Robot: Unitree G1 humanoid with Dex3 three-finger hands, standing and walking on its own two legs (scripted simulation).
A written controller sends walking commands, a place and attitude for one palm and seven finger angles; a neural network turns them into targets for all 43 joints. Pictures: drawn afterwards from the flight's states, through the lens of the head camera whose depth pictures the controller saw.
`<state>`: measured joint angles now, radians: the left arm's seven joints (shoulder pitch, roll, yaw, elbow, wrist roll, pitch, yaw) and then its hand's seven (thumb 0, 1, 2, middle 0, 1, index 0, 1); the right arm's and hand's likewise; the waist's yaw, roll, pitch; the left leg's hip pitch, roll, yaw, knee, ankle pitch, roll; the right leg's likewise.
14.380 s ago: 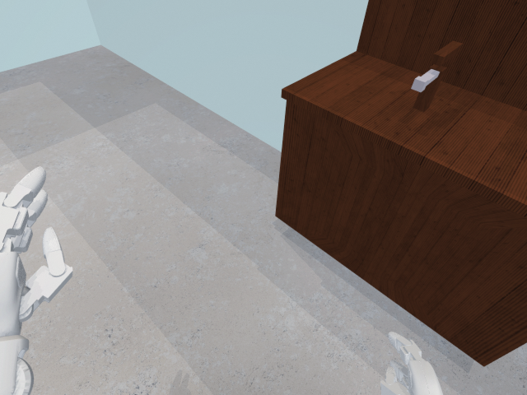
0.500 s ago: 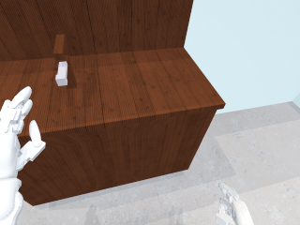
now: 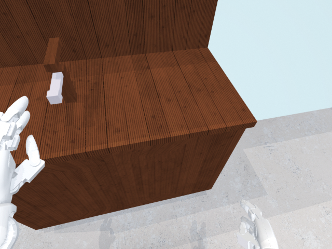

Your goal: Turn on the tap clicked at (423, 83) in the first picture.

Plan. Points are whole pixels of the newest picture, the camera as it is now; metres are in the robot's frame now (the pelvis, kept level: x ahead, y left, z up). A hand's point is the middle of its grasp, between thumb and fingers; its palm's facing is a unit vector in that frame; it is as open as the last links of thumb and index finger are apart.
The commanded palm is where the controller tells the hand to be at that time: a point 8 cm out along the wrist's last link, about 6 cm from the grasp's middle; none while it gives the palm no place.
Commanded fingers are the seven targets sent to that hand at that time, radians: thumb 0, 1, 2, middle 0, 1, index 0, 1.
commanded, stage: shuffle to correct the standing spot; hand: left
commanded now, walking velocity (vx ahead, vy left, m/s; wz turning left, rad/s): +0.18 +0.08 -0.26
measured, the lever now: (54, 96) +0.45 +0.34 +0.09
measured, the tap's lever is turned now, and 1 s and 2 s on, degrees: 0 0 0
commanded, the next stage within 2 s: come to a stop and stand still in 0.48 s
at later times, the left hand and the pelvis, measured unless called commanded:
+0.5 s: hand (52, 132) +0.28 +0.25 +0.16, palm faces +0.35 -0.85 -0.39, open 7.4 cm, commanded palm +0.23 +0.29 +0.17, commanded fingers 0.00 0.90 0.90 -0.20 -0.30 -0.20 -0.30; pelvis +0.06 +0.02 -0.02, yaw -2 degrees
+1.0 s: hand (63, 109) +0.35 +0.25 +0.16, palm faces +0.27 -0.85 -0.44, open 7.4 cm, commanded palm +0.30 +0.30 +0.17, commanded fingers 0.00 0.90 0.90 -0.20 -0.30 -0.20 -0.30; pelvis +0.11 +0.04 -0.01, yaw -7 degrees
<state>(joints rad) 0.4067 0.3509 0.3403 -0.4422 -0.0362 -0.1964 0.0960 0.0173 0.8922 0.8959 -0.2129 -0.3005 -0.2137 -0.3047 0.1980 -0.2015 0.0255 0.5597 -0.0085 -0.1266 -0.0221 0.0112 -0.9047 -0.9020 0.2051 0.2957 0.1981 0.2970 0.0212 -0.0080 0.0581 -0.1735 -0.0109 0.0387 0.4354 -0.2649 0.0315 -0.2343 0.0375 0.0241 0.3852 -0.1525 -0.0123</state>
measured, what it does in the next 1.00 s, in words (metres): walks ahead: left foot, then right foot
